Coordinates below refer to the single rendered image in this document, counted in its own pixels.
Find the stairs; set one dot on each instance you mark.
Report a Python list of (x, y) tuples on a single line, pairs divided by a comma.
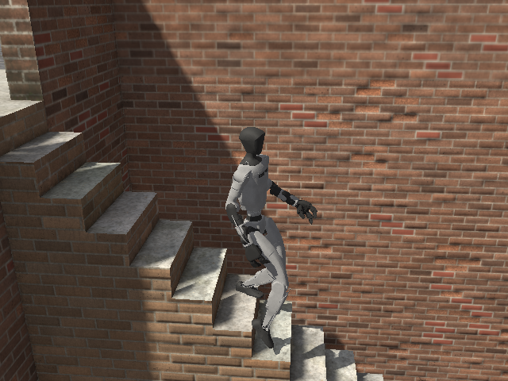
[(112, 293)]

